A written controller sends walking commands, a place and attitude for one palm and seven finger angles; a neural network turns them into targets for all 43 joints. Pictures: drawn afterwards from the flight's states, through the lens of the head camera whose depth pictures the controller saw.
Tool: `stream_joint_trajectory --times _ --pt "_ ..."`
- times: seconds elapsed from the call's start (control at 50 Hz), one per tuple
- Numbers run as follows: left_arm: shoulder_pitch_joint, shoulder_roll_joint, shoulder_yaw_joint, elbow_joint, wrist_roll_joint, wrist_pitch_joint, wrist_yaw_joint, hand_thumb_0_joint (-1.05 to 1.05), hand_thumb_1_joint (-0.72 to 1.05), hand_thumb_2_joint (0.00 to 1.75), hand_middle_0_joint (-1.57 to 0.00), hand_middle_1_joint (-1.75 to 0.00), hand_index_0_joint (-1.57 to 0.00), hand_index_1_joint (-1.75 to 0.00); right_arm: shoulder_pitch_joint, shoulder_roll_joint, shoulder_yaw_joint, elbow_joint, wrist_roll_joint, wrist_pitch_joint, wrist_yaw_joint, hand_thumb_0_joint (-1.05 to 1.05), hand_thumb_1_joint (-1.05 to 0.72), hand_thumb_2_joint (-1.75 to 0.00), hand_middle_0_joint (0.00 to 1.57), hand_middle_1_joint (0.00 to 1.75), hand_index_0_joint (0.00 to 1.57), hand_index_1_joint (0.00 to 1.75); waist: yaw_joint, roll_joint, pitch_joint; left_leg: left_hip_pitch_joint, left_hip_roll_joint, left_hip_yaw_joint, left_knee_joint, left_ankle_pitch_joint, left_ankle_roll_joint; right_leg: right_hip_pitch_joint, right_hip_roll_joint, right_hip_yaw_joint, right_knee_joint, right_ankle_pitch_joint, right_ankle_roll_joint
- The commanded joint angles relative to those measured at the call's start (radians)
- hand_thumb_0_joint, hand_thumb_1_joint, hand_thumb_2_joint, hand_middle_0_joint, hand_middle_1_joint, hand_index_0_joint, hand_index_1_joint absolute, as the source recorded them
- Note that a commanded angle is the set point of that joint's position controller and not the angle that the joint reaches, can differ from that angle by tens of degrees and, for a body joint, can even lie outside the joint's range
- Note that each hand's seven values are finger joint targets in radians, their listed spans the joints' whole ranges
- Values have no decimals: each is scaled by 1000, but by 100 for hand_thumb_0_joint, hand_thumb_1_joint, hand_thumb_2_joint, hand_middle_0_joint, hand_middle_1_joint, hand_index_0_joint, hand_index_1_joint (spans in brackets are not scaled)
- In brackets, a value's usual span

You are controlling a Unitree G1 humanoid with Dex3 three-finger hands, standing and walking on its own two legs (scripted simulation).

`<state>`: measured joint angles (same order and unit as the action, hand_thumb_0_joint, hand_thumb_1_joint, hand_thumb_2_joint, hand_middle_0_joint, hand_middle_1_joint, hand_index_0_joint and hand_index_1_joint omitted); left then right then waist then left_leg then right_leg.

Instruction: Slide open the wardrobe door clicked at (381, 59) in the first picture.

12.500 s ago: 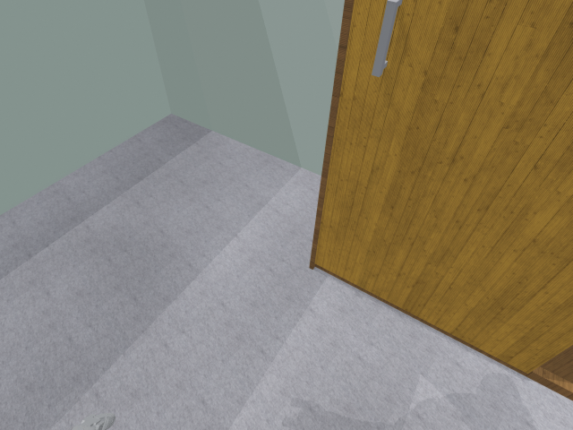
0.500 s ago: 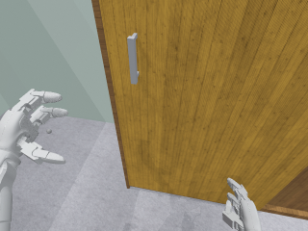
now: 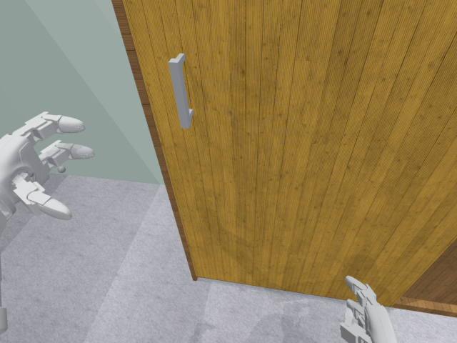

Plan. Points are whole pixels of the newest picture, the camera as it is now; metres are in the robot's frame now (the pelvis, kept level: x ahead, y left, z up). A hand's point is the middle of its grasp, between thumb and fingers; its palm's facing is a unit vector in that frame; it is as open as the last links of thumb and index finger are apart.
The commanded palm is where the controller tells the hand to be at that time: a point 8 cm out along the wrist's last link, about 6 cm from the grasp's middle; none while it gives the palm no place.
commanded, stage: raise the hand with hooked fingers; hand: left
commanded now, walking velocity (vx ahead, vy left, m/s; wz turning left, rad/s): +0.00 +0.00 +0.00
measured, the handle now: (183, 91) +0.54 +0.16 +0.21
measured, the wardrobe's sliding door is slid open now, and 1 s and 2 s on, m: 0.00 0.00 0.00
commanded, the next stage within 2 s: move the hooked fingers beside the handle in 0.32 s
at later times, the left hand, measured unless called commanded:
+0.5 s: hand (69, 161) +0.29 +0.26 +0.22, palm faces +0.00 -0.99 -0.13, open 13.9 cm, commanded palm +0.26 +0.31 +0.23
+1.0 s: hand (92, 139) +0.35 +0.26 +0.22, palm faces +0.00 -1.00 -0.07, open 14.0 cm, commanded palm +0.32 +0.30 +0.22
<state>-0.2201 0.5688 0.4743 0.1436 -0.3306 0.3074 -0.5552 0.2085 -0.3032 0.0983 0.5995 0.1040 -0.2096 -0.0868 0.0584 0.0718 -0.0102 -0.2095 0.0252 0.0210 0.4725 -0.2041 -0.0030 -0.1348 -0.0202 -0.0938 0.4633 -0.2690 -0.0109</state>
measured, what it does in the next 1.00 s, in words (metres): stands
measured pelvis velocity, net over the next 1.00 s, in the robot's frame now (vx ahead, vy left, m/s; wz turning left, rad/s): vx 0.01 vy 0.00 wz -0.02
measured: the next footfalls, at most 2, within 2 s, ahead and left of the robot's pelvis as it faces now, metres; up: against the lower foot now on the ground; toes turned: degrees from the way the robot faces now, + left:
none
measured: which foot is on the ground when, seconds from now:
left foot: down 0.00-1.00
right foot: down 0.00-1.00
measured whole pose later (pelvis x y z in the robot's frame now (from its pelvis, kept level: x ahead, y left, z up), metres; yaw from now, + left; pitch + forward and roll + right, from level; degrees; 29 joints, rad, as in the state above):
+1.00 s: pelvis +0.01 +0.00 +0.00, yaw -1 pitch -2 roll +0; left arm -0.42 0.53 0.42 0.32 -0.27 0.29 -0.45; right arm 0.22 -0.28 0.09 0.59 0.10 -0.16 -0.10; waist 0.03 0.05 -0.02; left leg -0.21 0.02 0.04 0.46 -0.22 0.00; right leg -0.14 -0.02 -0.07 0.46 -0.28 -0.01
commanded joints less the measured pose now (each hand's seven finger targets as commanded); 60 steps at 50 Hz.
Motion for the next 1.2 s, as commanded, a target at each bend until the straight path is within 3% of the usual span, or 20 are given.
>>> stream_joint_trajectory --times 0.0,0.08,0.14,0.18,0.26,0.3,0.36,0.38,0.44,0.48,0.52,0.58,0.66,0.72,0.8,0.84,0.88,1.02,1.12,1.18 --pt "-292 346 192 -320 -53 -123 29 0 -50 30 -30 -120 -30 -120 -175 -85 -50 -202 -13 -67 3 0 -90 -90 20 30 20 30 24 0 -234 158 -49 -44 -40 136 44 -18 22 55 -84 202 -7" --pt "-265 349 227 -296 -50 -138 77 0 -50 30 -30 -120 -30 -120 -160 -80 -55 -188 -19 -69 -2 0 -90 -90 20 30 20 30 30 21 -182 144 -43 -36 -45 134 42 -28 22 54 -95 206 -6" --pt "-297 268 140 -229 -29 -93 80 0 -50 30 -30 -120 -30 -120 -155 -83 -54 -174 -9 -60 -9 0 -90 -90 20 30 20 30 3 75 -118 135 -42 -31 -55 104 37 -70 19 51 -99 188 -4" --pt "-299 232 85 -199 -23 -63 67 0 -50 30 -30 -120 -30 -120 -153 -87 -56 -176 -4 -57 -11 0 -90 -90 20 30 20 30 -1 29 -98 132 -39 -32 -49 102 39 -81 18 59 -105 194 2" --pt "-318 239 63 -224 -15 -46 43 0 -50 30 -30 -120 -30 -120 -155 -93 -56 -188 0 -53 -19 0 -90 -90 20 30 20 30 -10 7 -165 156 -45 -38 -38 105 44 -72 18 60 -90 198 9" --pt "-305 267 102 -257 -29 -65 36 0 -50 30 -30 -120 -30 -120 -159 -90 -56 -190 -4 -50 -16 0 -90 -90 20 30 20 30 -4 -41 -210 164 -44 -38 -26 144 48 -37 15 66 -79 258 14" --pt "-299 307 158 -307 -41 -105 42 0 -50 30 -30 -120 -30 -120 -168 -80 -53 -198 -8 -53 -14 0 -90 -90 20 30 20 30 9 -21 -243 183 -49 -38 -30 169 47 -21 23 49 -69 281 6" --pt "-285 331 181 -307 -46 -112 46 0 -50 30 -30 -120 -30 -120 -167 -79 -52 -194 -12 -51 -11 0 -90 -90 20 30 20 30 19 -8 -232 181 -49 -36 -29 183 47 -14 26 51 -73 294 4" --pt "-312 297 163 -239 -42 -110 58 0 -50 30 -30 -120 -30 -120 -156 -77 -52 -176 -10 -48 -13 0 -90 -90 20 30 20 30 3 5 -190 172 -45 -34 -41 165 43 -43 29 39 -77 279 1" --pt "-316 256 120 -182 -41 -88 58 0 -50 30 -30 -120 -30 -120 -154 -79 -54 -172 -7 -46 -11 0 -90 -90 20 30 20 30 3 -18 -140 154 -43 -35 -43 149 42 -66 28 44 -87 263 3" --pt "-361 227 67 -143 -22 -60 56 0 -50 30 -30 -120 -30 -120 -151 -84 -52 -167 -2 -39 -15 0 -90 -90 20 30 20 30 -14 8 -115 147 -44 -36 -49 121 42 -95 26 45 -91 229 4" --pt "-414 187 -2 -162 -8 -49 56 0 -50 30 -30 -120 -30 -120 -158 -81 -52 -177 0 -38 -17 0 -90 -90 20 30 20 30 -21 22 -138 167 -43 -41 -43 125 40 -97 24 49 -91 221 -2" --pt "-525 244 29 -165 6 -91 70 0 -50 30 -30 -120 -30 -120 -147 -85 -53 -173 -5 -35 -28 0 -90 -90 20 30 20 30 -31 6 -207 191 -45 -52 -47 116 42 -81 28 41 -86 192 -5" --pt "-546 264 59 -186 3 -131 91 0 -50 30 -30 -120 -30 -120 -148 -78 -50 -176 -12 -36 -27 0 -90 -90 20 30 20 30 -19 13 -255 207 -45 -51 -49 143 42 -49 28 42 -80 218 -10" --pt "-538 268 71 -30 16 -115 112 0 -50 30 -30 -120 -30 -120 -134 -87 -51 -152 -12 -22 -24 0 -90 -90 20 30 20 30 -16 -15 -191 152 -39 -47 -62 126 39 -60 26 38 -86 208 -12" --pt "-526 266 64 3 32 -89 112 0 -50 30 -30 -120 -30 -120 -136 -91 -53 -159 -8 -12 -21 0 -90 -90 20 30 20 30 -10 27 -182 140 -39 -41 -64 140 37 -59 21 37 -80 224 -15" --pt "-539 224 17 -10 37 -76 112 0 -50 30 -30 -120 -30 -120 -139 -87 -56 -174 -7 -10 -16 0 -90 -90 20 30 20 30 -9 24 -207 150 -37 -42 -57 160 36 -50 19 41 -75 239 -17" --pt "-595 248 37 -30 26 -117 106 0 -50 30 -30 -120 -30 -120 -115 -96 -63 -176 -10 -1 -16 0 -90 -90 20 30 20 30 -27 -37 -251 181 -34 -41 -50 188 42 -49 29 39 -69 277 -14" --pt "-703 247 5 87 48 -119 126 0 -50 30 -30 -120 -30 -120 -93 -104 -65 -145 -7 7 -31 0 -90 -90 20 30 20 30 -52 -3 -189 154 -32 -40 -64 104 41 -107 27 47 -95 175 -13" --pt "-777 227 -44 83 68 -132 136 0 -50 30 -30 -120 -30 -120 -87 -106 -66 -141 -7 7 -37 0 -90 -90 20 30 20 30 -62 52 -216 176 -29 -42 -58 123 39 -103 23 49 -95 178 -19"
